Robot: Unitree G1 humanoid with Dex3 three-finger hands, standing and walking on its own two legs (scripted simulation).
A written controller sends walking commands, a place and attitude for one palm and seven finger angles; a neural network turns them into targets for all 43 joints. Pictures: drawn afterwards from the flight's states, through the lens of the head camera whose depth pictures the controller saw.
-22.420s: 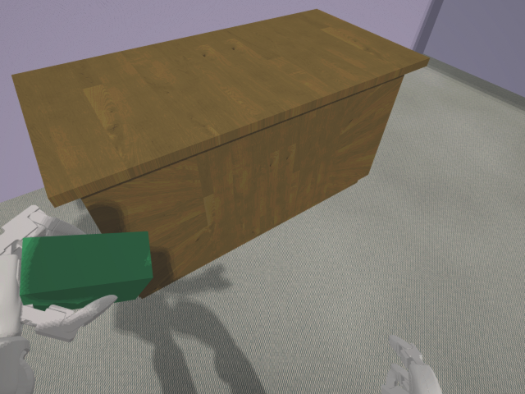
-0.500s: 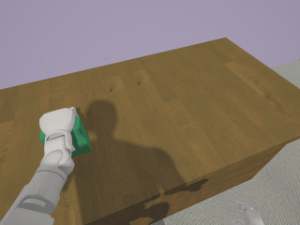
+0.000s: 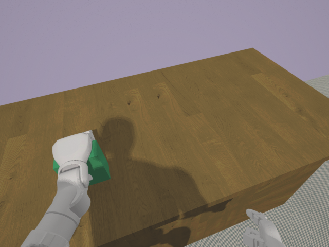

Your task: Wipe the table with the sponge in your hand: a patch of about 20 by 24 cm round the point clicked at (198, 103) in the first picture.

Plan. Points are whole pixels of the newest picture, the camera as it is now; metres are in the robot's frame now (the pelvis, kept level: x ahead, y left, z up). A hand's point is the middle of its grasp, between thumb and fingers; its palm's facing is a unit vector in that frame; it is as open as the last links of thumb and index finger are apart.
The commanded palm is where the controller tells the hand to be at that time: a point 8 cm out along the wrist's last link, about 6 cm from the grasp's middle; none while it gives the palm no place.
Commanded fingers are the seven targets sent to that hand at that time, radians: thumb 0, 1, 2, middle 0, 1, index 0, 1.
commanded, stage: wipe back along the middle lane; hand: left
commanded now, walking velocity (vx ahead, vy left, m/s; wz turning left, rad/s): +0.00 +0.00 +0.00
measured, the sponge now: (86, 169) +0.31 +0.26 +0.00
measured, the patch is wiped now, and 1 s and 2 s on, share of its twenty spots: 0.40 0.45 0.70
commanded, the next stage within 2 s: slide across to the third lane in 0.66 s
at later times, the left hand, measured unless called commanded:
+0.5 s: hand (82, 179) +0.25 +0.24 +0.04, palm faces +0.03 -0.09 -1.00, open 10.0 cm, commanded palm +0.20 +0.22 +0.08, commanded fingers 0.00 0.10 1.30 -1.20 -1.60 -1.20 -1.60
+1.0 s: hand (87, 190) +0.23 +0.22 +0.04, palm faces +0.00 -0.10 -1.00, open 10.0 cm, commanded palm +0.20 +0.18 +0.09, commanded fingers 0.00 0.10 1.30 -1.20 -1.60 -1.20 -1.60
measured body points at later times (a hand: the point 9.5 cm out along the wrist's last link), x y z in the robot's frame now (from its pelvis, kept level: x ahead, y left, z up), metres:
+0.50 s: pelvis -0.01 -0.01 +0.00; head -0.02 -0.04 +0.45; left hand +0.25 +0.24 +0.10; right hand +0.22 -0.22 -0.09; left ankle +0.00 +0.10 -0.74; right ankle -0.02 -0.11 -0.74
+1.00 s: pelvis -0.02 -0.02 +0.00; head -0.04 -0.06 +0.45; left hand +0.23 +0.22 +0.10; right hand +0.22 -0.23 -0.09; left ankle +0.00 +0.10 -0.74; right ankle -0.02 -0.11 -0.74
